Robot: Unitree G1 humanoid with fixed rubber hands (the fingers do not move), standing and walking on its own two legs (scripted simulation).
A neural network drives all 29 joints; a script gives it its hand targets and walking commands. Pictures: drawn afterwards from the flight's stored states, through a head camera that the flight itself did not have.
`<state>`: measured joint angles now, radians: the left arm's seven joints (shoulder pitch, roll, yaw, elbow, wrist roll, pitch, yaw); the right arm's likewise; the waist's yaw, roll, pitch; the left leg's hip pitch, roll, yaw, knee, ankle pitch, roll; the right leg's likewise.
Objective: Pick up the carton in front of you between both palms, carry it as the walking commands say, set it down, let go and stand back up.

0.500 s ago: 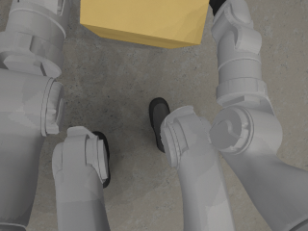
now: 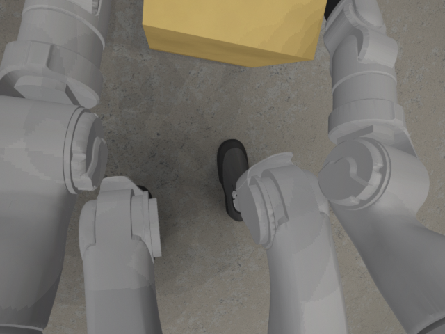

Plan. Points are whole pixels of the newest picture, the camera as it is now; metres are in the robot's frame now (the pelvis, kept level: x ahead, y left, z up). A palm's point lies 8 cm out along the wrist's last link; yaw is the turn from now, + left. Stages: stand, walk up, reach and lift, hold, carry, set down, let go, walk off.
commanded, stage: set down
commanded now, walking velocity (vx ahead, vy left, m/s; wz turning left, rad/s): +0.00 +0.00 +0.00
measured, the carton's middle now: out of the picture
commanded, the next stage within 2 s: let go in 1.76 s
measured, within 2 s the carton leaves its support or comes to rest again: neither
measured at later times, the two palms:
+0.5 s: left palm out of the picture +0.58 +0.08 -0.20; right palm (344, 10) +0.51 -0.24 -0.17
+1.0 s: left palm out of the picture +0.62 +0.10 -0.10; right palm (381, 8) +0.50 -0.24 -0.11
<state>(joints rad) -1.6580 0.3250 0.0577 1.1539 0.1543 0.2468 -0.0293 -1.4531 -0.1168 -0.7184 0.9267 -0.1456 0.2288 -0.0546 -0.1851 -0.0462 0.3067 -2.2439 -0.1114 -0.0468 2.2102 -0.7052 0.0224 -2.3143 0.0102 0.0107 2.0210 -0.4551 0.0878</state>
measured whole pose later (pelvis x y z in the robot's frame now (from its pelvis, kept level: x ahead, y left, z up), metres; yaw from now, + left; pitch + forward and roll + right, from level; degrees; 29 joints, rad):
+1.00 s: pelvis -0.01 -0.01 +0.03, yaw +0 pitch +41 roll -4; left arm -1.75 0.57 -0.15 1.20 -0.09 0.23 -0.04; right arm -1.36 -0.09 -0.43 0.82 0.11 0.17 -0.23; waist -0.22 0.00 0.31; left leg -2.15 -0.07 -0.05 2.10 -0.67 0.00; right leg -2.23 0.03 0.00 1.92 -0.41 0.06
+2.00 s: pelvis +0.04 -0.02 +0.27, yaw +5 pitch +45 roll +0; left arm -1.20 0.33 0.23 0.93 0.18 0.24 -0.06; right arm -0.82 0.01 -0.43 0.49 -0.10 0.23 -0.06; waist -0.19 0.03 -0.05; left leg -1.49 -0.07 -0.06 1.07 -0.37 0.00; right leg -1.55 -0.01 0.02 0.97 -0.21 0.03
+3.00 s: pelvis +0.13 +0.00 +0.39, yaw +2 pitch +0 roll -1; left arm 0.24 0.21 0.03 0.45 -0.01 0.05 -0.04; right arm 0.23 -0.22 -0.04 0.42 -0.01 0.10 0.06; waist 0.00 0.03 0.04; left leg -0.11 -0.02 -0.05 0.45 -0.34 0.02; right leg -0.21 0.01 0.04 0.42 -0.21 0.02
